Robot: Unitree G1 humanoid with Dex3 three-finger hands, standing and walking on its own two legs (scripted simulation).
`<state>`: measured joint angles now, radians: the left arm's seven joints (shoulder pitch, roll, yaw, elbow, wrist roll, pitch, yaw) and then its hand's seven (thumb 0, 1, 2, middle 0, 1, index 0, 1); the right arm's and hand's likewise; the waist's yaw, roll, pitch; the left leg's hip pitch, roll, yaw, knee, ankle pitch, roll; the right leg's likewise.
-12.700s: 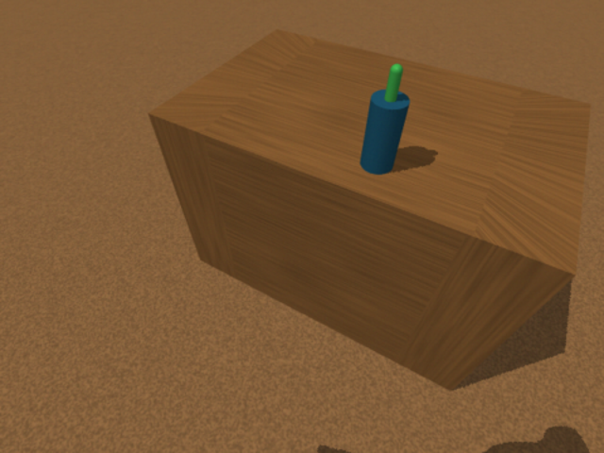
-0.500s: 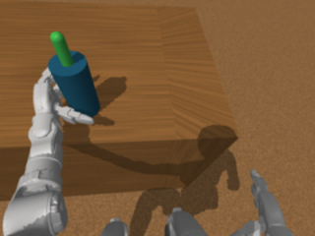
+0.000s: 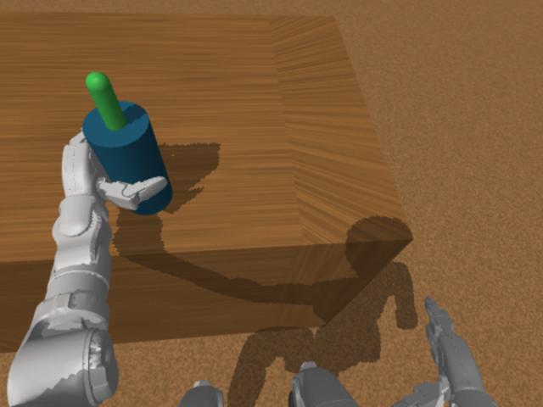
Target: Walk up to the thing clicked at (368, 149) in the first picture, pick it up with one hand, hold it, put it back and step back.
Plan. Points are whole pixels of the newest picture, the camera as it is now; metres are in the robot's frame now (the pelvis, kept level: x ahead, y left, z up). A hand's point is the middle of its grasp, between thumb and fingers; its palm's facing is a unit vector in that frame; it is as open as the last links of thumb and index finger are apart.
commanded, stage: settle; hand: left
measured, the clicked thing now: (127, 148) +0.46 +0.16 +0.11
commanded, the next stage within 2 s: lift in 0.74 s
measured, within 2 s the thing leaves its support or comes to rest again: leaves its support in 0.26 s
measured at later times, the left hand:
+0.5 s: hand (119, 154) +0.45 +0.17 +0.10, palm faces +0.07 -1.00 -0.01, open 10.9 cm
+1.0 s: hand (112, 139) +0.45 +0.17 +0.13, palm faces +0.07 -1.00 -0.01, open 11.0 cm
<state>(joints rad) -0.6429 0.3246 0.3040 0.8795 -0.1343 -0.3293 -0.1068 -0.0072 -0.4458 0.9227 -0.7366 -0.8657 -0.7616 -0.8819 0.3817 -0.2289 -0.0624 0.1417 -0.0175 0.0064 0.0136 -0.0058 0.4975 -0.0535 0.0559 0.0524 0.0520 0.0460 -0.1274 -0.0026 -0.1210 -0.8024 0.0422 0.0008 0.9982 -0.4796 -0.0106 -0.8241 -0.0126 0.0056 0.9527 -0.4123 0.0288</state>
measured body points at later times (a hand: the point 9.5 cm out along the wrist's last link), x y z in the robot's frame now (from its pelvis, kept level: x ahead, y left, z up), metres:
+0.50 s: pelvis +0.01 +0.00 +0.01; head +0.07 +0.01 +0.46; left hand +0.44 +0.23 +0.11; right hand +0.16 -0.26 -0.03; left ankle +0.00 +0.12 -0.68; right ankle +0.02 -0.14 -0.68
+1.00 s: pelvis +0.00 +0.00 +0.02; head +0.05 +0.01 +0.47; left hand +0.44 +0.23 +0.14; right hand +0.16 -0.27 -0.03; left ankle +0.00 +0.12 -0.68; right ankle +0.02 -0.14 -0.68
